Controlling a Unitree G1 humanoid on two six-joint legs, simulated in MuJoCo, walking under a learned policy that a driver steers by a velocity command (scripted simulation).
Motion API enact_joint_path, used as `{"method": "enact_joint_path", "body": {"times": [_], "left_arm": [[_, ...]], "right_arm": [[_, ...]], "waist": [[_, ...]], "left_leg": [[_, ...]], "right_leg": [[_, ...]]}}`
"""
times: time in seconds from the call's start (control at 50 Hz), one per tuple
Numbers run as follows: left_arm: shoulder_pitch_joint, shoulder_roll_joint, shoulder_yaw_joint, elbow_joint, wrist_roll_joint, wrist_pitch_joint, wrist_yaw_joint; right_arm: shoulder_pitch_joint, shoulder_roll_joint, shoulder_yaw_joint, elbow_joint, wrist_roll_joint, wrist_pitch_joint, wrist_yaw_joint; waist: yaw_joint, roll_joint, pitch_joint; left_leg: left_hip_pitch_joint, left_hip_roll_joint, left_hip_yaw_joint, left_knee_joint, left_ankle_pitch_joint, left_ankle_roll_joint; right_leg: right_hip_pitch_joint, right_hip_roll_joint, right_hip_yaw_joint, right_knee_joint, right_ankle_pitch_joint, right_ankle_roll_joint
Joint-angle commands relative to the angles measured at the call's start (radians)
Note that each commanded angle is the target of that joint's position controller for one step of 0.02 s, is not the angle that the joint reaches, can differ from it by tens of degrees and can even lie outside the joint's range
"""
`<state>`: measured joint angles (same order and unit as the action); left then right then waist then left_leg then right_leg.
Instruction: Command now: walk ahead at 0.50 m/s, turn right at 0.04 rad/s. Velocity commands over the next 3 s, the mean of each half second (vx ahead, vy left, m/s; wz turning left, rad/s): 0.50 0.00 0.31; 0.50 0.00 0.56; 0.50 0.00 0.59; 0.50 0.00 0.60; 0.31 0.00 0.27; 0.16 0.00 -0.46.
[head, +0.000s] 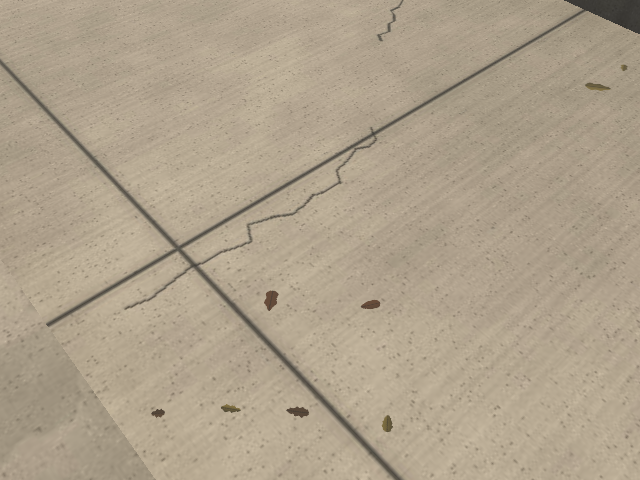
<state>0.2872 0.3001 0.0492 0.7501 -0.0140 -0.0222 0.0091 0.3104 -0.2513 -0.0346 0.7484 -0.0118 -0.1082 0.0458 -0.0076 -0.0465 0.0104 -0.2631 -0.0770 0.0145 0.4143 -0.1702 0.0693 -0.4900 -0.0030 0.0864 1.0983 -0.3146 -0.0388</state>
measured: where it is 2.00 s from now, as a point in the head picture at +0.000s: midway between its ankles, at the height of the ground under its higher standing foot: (223, 338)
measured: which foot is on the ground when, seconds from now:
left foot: down 0.00-0.50, up 0.52-0.98, down 1.00-1.00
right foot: up 0.00-0.50, down 0.52-1.00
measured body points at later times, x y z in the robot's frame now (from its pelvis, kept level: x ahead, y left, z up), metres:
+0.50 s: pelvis +0.29 -0.07 -0.10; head +0.30 -0.06 +0.35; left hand +0.51 +0.19 -0.15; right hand +0.26 -0.34 -0.22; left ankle +0.03 +0.09 -0.74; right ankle +0.43 -0.19 -0.83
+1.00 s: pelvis +0.55 -0.02 -0.17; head +0.57 +0.00 +0.27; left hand +0.39 +0.21 -0.31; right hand +0.88 -0.10 -0.23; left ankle +0.61 +0.10 -0.89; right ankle +0.42 -0.21 -0.88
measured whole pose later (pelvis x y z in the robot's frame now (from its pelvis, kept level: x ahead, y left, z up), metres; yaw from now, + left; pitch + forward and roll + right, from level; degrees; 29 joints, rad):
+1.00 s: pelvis +0.55 -0.02 -0.17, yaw +31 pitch +2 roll -1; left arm 0.37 0.27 0.07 0.93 -0.01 -0.05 0.03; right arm 0.02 -0.25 -0.07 0.60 0.02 -0.03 0.06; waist 0.07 0.00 0.02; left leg -0.52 -0.02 0.06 0.60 -0.12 0.13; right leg 0.08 -0.03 -0.21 0.46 -0.49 0.02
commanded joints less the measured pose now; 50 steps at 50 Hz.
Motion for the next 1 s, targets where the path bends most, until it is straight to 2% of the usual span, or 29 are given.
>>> {"method": "enact_joint_path", "body": {"times": [0.02,0.06,0.12,0.24,0.32,0.36,0.4,0.46,0.48,0.5,0.52,0.54,0.56,0.58,0.6,0.62,0.64,0.66,0.68,0.7,0.72,0.74,0.78,0.84,0.88,0.92,0.96,0.98,1.0], "left_arm": [[-0.034,0.088,0.038,-0.062,0.01,-0.019,-0.004],[-0.12,0.067,0.033,-0.088,0.024,-0.037,-0.013],[-0.179,0.047,0.029,-0.082,0.03,-0.048,-0.027],[-0.33,0.028,0.023,-0.126,0.03,-0.068,-0.07],[-0.421,0.008,0.014,-0.17,0.028,-0.09,-0.092],[-0.434,0.0,0.01,-0.18,0.027,-0.098,-0.105],[-0.398,-0.003,0.01,-0.17,0.011,-0.1,-0.106],[-0.315,0.029,0.028,-0.129,0.005,-0.097,-0.086],[-0.247,0.045,0.038,-0.097,0.007,-0.104,-0.072],[-0.127,0.055,0.049,-0.058,0.016,-0.113,-0.059],[0.095,0.075,0.057,0.007,0.02,-0.109,-0.055],[0.216,0.099,0.043,0.042,0.049,-0.115,-0.064],[0.252,0.164,0.066,0.072,0.035,-0.103,-0.07],[0.269,0.166,0.077,0.077,0.025,-0.079,-0.076],[0.247,0.219,0.096,0.122,0.022,-0.064,-0.07],[0.127,0.11,0.056,0.091,0.032,-0.067,-0.063],[0.035,0.066,0.035,0.082,0.044,-0.087,-0.052],[-0.09,0.003,0.013,0.07,0.03,-0.101,-0.045],[-0.123,0.0,0.015,0.086,0.025,-0.1,-0.035],[-0.113,-0.002,0.013,0.099,0.041,-0.104,-0.022],[-0.091,0.012,0.014,0.107,0.047,-0.107,-0.008],[-0.06,0.027,0.019,0.116,0.044,-0.108,0.003],[-0.027,0.081,0.036,0.124,0.021,-0.1,0.016],[0.041,0.096,0.044,0.142,-0.004,-0.076,0.021],[0.069,0.098,0.046,0.145,-0.001,-0.059,0.02],[0.074,0.128,0.054,0.137,0.005,-0.048,0.018],[0.077,0.163,0.065,0.128,0.005,-0.036,0.022],[0.056,0.171,0.066,0.116,0.0,-0.031,0.023],[0.037,0.159,0.059,0.092,0.008,-0.038,0.025]], "right_arm": [[0.039,-0.147,-0.04,-0.032,0.027,-0.034,-0.019],[0.117,-0.154,-0.045,0.013,0.045,-0.021,-0.046],[0.171,-0.162,-0.046,0.026,0.028,0.004,-0.081],[0.288,-0.124,-0.033,0.044,0.024,0.032,-0.107],[0.317,-0.118,-0.033,0.055,0.037,0.065,-0.132],[0.295,-0.116,-0.037,0.046,0.044,0.076,-0.139],[0.263,-0.115,-0.046,0.034,0.053,0.09,-0.145],[0.237,-0.111,-0.062,0.026,0.056,0.098,-0.145],[0.233,-0.101,-0.063,0.032,0.063,0.096,-0.14],[0.232,-0.096,-0.064,0.051,0.06,0.088,-0.128],[0.245,-0.072,-0.058,0.068,0.038,0.076,-0.108],[0.41,0.041,-0.03,0.114,0.04,0.058,-0.074],[0.52,0.037,-0.013,0.091,0.079,0.028,-0.067],[0.445,-0.011,-0.017,0.079,0.084,0.013,-0.073],[0.342,-0.025,-0.02,0.025,0.09,0.011,-0.088],[0.183,-0.062,-0.034,0.003,0.076,0.029,-0.105],[0.105,-0.064,-0.039,-0.03,0.076,0.043,-0.106],[0.072,-0.08,-0.054,-0.028,0.06,0.061,-0.098],[0.033,-0.058,-0.056,-0.049,0.054,0.074,-0.089],[-0.008,-0.046,-0.058,-0.056,0.039,0.073,-0.084],[-0.033,-0.033,-0.058,-0.073,0.029,0.067,-0.076],[-0.057,-0.011,-0.051,-0.082,0.029,0.063,-0.063],[-0.081,0.024,-0.038,-0.093,0.03,0.068,-0.039],[-0.206,0.005,-0.038,-0.141,0.032,0.075,-0.009],[-0.275,0.0,-0.038,-0.167,0.034,0.073,0.008],[-0.295,-0.022,-0.047,-0.19,0.035,0.073,0.018],[-0.224,-0.069,-0.068,-0.189,0.034,0.079,0.017],[-0.093,-0.112,-0.091,-0.159,0.034,0.081,0.011],[0.089,-0.197,-0.126,-0.119,0.03,0.088,-0.01]], "waist": [[0.017,0.121,0.009],[-0.001,0.134,0.011],[-0.006,0.111,-0.02],[-0.053,0.113,0.012],[-0.091,0.144,0.052],[-0.1,0.139,0.067],[-0.097,0.163,0.074],[-0.092,0.151,0.046],[-0.066,0.111,0.018],[0.003,0.064,-0.03],[0.092,0.016,-0.119],[0.066,-0.191,-0.261],[0.02,-0.42,-0.364],[0.056,-0.339,-0.367],[0.044,-0.254,-0.32],[0.048,-0.051,-0.177],[0.019,-0.075,-0.115],[-0.043,-0.016,0.016],[-0.048,-0.122,0.083],[-0.031,-0.123,0.069],[-0.026,-0.113,0.065],[-0.018,-0.093,0.048],[-0.004,-0.048,0.015],[0.04,0.017,0.058],[0.059,0.034,0.083],[0.05,0.007,0.052],[-0.005,-0.032,-0.014],[-0.08,-0.018,-0.077],[-0.164,0.056,-0.167]], "left_leg": [[0.104,0.277,-0.299,-0.222,0.124,0.186],[0.174,0.283,-0.317,-0.191,0.16,0.185],[0.152,0.261,-0.31,-0.134,0.164,0.179],[0.157,0.269,-0.422,-0.01,0.043,0.194],[0.181,0.257,-0.468,0.09,0.003,0.179],[0.121,0.229,-0.462,0.147,-0.063,0.151],[0.063,0.191,-0.443,0.189,-0.118,0.112],[0.072,0.146,-0.416,0.349,-0.105,0.063],[0.102,0.109,-0.394,0.478,-0.068,0.043],[0.048,0.059,-0.334,0.669,-0.036,0.007],[-0.186,0.02,-0.28,0.939,-0.272,-0.04],[-0.555,-0.015,-0.27,1.313,-0.713,-0.058],[-0.68,0.037,-0.248,1.482,-0.62,-0.086],[-0.749,0.076,-0.188,1.52,-0.527,-0.094],[-0.79,0.097,-0.115,1.577,-0.399,-0.107],[-0.763,0.143,-0.069,1.568,-0.3,-0.09],[-0.709,0.183,-0.136,1.452,-0.203,-0.062],[-0.606,0.221,-0.188,1.15,-0.112,-0.057],[-0.527,0.222,-0.18,0.936,-0.058,-0.061],[-0.434,0.202,-0.146,0.819,0.029,-0.061],[-0.413,0.179,-0.128,0.699,0.097,-0.065],[-0.384,0.173,-0.108,0.582,0.125,-0.058],[-0.378,0.166,-0.08,0.436,0.134,-0.04],[-0.457,0.163,-0.047,0.319,0.146,0.0],[-0.463,0.144,-0.007,0.257,0.129,0.02],[-0.358,0.093,0.062,0.23,0.064,0.042],[-0.196,0.026,0.115,0.231,-0.032,0.072],[0.0,-0.002,0.113,0.166,0.013,0.103],[0.32,0.075,-0.059,0.127,0.034,0.164]], "right_leg": [[-0.153,-0.074,0.064,-0.108,0.143,0.004],[-0.244,-0.088,0.069,-0.226,0.266,0.019],[-0.239,-0.061,0.055,-0.314,0.436,0.041],[-0.329,-0.039,0.077,-0.337,0.507,0.023],[-0.355,-0.037,0.086,-0.397,0.528,0.021],[-0.278,-0.031,0.082,-0.453,0.576,0.026],[-0.139,-0.04,0.081,-0.551,0.581,0.04],[0.064,-0.082,0.092,-0.706,0.656,0.045],[0.145,-0.091,0.067,-0.79,0.714,0.048],[0.322,-0.082,0.006,-0.85,0.799,0.051],[0.653,-0.152,0.052,-0.751,0.837,0.034],[1.05,-0.261,0.088,-0.351,1.283,0.043],[1.093,-0.369,0.273,-0.368,1.382,0.005],[1.024,-0.418,0.341,-0.452,1.164,-0.076],[0.863,-0.484,0.5,-0.634,0.651,-0.195],[0.65,-0.445,0.453,-0.763,0.488,-0.206],[0.478,-0.479,0.435,-0.767,0.473,-0.238],[0.309,-0.353,0.26,-0.811,0.478,-0.162],[0.201,-0.275,0.094,-0.863,0.403,-0.102],[0.158,-0.222,0.026,-0.898,0.417,-0.085],[0.178,-0.223,-0.015,-0.903,0.543,-0.096],[0.215,-0.232,-0.036,-0.906,0.619,-0.101],[0.343,-0.27,-0.05,-0.918,0.673,-0.124],[0.496,-0.299,-0.087,-0.932,0.608,-0.117],[0.557,-0.284,-0.142,-0.908,0.625,-0.093],[0.572,-0.26,-0.204,-0.823,0.855,-0.071],[0.574,-0.252,-0.24,-0.642,1.133,-0.057],[0.504,-0.229,-0.263,-0.463,1.137,-0.038],[0.269,-0.183,-0.264,-0.182,0.883,0.0]]}}
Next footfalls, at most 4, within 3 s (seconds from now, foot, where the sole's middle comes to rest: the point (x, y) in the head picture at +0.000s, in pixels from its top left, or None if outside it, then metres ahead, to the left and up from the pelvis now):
0.52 right None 0.45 -0.20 -0.93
1.00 left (270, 442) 0.64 0.12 -0.93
1.46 right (281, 322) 0.98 0.11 -0.93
1.98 left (141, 345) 0.90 0.47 -0.93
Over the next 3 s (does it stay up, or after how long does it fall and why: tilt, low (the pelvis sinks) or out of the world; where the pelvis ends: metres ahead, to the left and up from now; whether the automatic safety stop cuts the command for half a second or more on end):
stays up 1.04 0.57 -0.15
